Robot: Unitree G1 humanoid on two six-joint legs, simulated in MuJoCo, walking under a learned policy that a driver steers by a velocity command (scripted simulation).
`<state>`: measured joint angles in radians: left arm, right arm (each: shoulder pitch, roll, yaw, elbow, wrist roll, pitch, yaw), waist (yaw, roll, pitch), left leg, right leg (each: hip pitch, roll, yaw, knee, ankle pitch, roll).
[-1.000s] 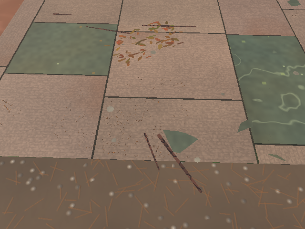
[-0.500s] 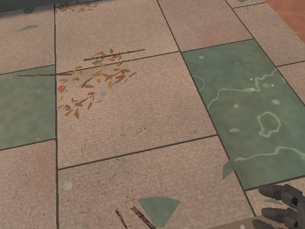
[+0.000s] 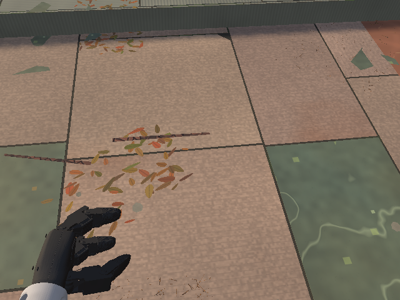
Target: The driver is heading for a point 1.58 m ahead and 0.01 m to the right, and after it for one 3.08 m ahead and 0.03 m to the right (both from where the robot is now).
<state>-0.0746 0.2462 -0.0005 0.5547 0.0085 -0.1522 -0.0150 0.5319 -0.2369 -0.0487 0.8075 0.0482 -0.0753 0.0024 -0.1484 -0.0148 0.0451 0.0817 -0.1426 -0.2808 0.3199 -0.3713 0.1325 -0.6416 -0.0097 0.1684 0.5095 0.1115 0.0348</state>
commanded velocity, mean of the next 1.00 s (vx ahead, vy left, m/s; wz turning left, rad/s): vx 1.00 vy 0.00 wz -0.14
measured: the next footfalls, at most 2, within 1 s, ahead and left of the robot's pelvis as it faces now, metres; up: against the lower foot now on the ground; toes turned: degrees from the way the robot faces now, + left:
right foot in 0.08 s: +0.30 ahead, -0.15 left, +0.00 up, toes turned +13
left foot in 0.50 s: +0.62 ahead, +0.25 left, +0.00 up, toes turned +13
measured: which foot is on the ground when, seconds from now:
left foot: down 0.00-0.08, up 0.10-0.48, down 0.50-0.94, up 0.96-1.00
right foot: up 0.00-0.06, down 0.08-0.52, up 0.54-0.94, down 0.96-1.00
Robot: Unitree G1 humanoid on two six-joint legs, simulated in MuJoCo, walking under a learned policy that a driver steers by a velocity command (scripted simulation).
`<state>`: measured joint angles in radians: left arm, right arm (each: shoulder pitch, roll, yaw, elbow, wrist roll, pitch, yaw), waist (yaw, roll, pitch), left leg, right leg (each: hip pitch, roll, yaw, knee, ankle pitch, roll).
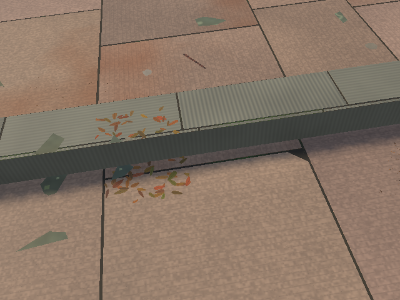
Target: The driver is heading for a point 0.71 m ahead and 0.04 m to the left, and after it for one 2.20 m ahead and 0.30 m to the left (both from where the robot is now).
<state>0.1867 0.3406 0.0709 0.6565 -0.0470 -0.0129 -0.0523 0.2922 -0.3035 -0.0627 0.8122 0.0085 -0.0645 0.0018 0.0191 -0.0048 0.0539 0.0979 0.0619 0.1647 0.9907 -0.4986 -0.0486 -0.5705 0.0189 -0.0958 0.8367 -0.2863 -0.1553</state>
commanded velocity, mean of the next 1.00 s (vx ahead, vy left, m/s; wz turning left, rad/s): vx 0.72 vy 0.00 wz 0.28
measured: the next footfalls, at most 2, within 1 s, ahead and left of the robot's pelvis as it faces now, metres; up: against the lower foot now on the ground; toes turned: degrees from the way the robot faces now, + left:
left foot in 0.46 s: +0.65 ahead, +0.04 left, +0.00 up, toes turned -7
right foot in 0.84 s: +0.99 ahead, -0.08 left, +0.00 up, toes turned +25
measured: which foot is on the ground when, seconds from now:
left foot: up 0.00-0.44, down 0.46-0.84, up 0.86-1.00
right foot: down 0.00-0.48, up 0.50-0.82, down 0.84-1.00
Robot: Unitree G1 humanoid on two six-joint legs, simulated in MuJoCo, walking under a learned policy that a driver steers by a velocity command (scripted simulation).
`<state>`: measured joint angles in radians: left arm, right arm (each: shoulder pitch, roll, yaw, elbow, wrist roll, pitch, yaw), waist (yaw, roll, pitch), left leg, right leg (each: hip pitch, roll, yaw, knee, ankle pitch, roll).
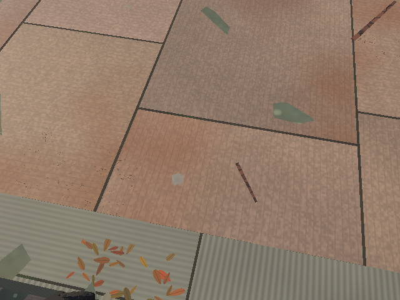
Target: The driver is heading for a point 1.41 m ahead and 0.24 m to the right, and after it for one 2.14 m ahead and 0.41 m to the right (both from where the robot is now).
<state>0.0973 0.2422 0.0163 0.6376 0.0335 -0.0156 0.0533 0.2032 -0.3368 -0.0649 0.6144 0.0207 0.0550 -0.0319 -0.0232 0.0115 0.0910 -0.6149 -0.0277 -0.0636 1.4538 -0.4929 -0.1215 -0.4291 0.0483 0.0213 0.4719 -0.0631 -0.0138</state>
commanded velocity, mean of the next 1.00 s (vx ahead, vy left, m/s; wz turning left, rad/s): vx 0.23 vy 0.00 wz -0.31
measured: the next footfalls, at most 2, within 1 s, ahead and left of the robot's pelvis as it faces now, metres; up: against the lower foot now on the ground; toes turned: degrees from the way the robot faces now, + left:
left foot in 0.24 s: +0.08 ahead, +0.15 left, +0.00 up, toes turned +4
right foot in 0.62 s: +0.05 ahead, -0.10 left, +0.00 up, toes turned -17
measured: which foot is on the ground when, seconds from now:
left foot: up 0.00-0.22, down 0.24-0.62, up 0.64-0.92, down 0.94-1.00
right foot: down 0.00-0.26, up 0.28-0.60, down 0.62-1.00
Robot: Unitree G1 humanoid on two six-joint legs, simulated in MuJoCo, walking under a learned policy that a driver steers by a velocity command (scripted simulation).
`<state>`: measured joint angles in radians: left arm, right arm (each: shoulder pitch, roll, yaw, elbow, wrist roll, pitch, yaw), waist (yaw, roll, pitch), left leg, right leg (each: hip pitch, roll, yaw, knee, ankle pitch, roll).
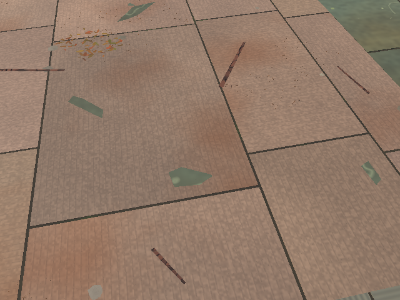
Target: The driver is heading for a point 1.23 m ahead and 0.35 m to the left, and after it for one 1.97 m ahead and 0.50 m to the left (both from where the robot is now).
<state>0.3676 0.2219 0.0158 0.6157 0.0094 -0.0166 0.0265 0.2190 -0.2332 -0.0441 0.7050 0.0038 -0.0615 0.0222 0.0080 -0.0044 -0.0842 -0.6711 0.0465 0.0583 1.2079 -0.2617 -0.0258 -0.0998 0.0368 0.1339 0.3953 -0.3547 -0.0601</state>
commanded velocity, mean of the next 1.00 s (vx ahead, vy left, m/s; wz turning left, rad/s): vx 0.95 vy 0.00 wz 0.23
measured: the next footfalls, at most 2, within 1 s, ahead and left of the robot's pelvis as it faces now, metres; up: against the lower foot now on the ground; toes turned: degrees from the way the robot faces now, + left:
right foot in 0.46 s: +0.50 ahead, +0.08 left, +0.14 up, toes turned +19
left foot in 0.86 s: +0.79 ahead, +0.51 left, +0.14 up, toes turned +18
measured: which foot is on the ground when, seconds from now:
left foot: down 0.00-0.44, up 0.46-0.84, down 0.86-1.00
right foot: down 0.00-0.18, up 0.20-0.44, down 0.46-0.88, up 0.90-1.00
